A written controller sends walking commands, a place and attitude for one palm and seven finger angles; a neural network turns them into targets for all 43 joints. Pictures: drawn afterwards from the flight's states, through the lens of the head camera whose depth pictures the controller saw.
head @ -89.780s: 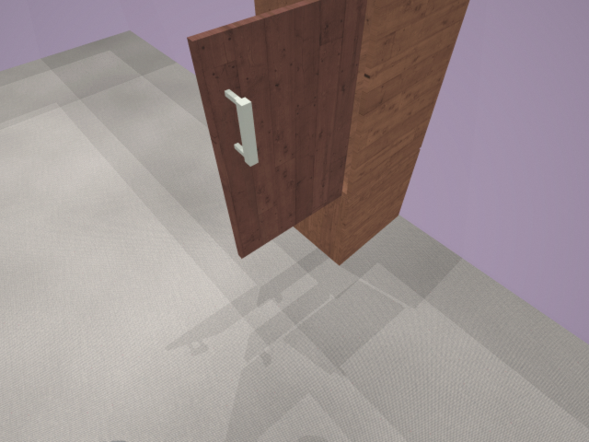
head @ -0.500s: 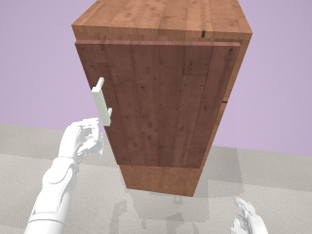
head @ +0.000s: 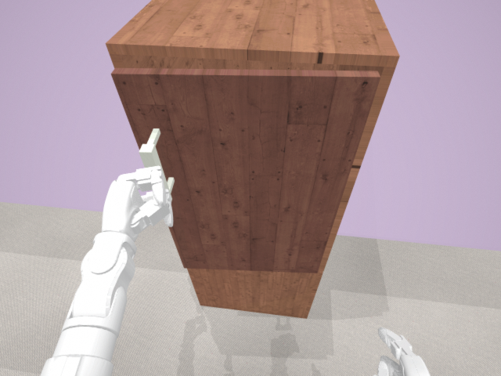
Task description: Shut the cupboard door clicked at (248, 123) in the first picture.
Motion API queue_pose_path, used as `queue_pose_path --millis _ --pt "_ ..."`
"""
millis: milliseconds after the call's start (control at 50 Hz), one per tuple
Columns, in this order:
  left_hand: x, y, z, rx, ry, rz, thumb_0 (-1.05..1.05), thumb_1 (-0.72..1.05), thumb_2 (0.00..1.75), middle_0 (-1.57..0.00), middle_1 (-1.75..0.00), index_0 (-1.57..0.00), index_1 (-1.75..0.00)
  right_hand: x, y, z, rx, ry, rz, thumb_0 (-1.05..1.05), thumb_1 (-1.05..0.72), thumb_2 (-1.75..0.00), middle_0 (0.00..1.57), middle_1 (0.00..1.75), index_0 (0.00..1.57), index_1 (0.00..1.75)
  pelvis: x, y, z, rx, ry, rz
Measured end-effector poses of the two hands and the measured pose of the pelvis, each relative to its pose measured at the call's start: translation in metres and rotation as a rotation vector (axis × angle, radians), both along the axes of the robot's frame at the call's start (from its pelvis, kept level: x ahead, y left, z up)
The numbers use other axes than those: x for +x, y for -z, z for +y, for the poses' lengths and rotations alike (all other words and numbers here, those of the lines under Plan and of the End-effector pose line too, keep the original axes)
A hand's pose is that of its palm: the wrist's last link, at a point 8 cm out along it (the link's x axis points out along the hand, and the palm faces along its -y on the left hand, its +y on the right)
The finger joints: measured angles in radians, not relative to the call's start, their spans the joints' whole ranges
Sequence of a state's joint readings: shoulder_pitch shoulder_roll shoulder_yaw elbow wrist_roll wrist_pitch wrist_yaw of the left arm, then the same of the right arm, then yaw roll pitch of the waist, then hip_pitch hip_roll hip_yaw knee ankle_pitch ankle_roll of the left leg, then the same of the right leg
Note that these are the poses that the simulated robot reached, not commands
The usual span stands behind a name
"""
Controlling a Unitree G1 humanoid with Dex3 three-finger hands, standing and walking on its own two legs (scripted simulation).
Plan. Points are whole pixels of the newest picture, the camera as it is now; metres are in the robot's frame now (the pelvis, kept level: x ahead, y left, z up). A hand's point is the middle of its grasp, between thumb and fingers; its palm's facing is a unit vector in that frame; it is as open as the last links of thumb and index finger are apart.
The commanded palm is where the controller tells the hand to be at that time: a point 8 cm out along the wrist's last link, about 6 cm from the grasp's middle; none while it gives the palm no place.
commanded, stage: bring the fist close to the handle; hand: left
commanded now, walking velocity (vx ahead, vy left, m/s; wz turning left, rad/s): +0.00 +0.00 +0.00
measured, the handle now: (160, 169) +0.43 +0.18 +0.11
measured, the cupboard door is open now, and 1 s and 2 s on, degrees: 5 0 0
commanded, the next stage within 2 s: push the door shut along its arc in 0.18 s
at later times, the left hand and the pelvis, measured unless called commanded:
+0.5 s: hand (167, 205) +0.36 +0.15 +0.10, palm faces -0.05 -1.00 -0.03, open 3.1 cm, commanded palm +0.34 +0.20 +0.11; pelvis -0.01 +0.00 +0.00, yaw +1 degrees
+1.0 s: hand (166, 193) +0.38 +0.16 +0.10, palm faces -0.16 -0.99 -0.03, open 3.2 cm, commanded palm +0.41 +0.18 +0.11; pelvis -0.03 +0.02 -0.01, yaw +3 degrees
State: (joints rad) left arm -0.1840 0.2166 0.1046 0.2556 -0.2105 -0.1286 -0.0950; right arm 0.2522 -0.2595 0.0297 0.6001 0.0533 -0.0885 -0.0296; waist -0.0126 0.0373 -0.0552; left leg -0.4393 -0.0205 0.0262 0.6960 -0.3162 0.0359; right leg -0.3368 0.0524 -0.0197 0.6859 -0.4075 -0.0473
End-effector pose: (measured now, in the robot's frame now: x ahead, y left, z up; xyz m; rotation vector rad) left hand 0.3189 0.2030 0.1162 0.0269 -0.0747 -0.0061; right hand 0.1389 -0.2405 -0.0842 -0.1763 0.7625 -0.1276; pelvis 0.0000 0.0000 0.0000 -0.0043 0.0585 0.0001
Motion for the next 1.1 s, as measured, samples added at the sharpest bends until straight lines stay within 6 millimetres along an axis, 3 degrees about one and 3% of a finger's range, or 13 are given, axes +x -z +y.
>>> queue_pose_path --millis 140,300,420,760,1100 --pt "0.0 0.018 0.001 -0.009 -0.002 0.114 0.01 0.9 0.9 -1.3 -1.5 -1.3 -1.5 -0.002 0.0 0.001 0.009 0.008 0.008 0.01 -0.91 -0.89 0.2 0.3 0.2 0.3 -0.003 -0.001 0.0 -0.001 -0.001 -0.004" --pt "-0.003 0.003 0.0 -0.006 -0.005 0.009 0.01 0.9 0.9 -1.3 -1.5 -1.3 -1.5 -0.005 0.0 0.003 0.003 -0.001 0.007 0.01 -0.91 -0.89 0.2 0.3 0.2 0.3 -0.007 0.0 0.0 -0.002 -0.002 -0.009" --pt "0.008 0.014 0.004 0.008 0.016 0.095 0.01 0.9 0.9 -1.3 -1.5 -1.3 -1.5 -0.011 0.002 0.003 0.0 0.008 0.028 0.01 -0.91 -0.89 0.2 0.3 0.2 0.3 -0.01 0.0 0.001 -0.006 -0.009 -0.007" --pt "0.045 0.015 0.012 0.006 0.111 0.094 0.05 0.88 0.95 -1.3 -1.5 -1.3 -1.5 -0.049 0.015 -0.003 -0.041 0.047 0.14 0.01 -0.91 -0.89 0.2 0.3 0.2 0.3 -0.016 0.003 0.009 -0.016 -0.019 0.021" --pt "0.05 0.015 0.01 0.031 0.167 0.104 0.03 0.85 1.05 -1.31 -1.5 -1.34 -1.5 -0.082 0.03 0.006 -0.068 0.002 0.199 0.01 -0.91 -0.89 0.21 0.3 0.2 0.3 -0.044 0.011 0.017 -0.028 -0.061 0.041"
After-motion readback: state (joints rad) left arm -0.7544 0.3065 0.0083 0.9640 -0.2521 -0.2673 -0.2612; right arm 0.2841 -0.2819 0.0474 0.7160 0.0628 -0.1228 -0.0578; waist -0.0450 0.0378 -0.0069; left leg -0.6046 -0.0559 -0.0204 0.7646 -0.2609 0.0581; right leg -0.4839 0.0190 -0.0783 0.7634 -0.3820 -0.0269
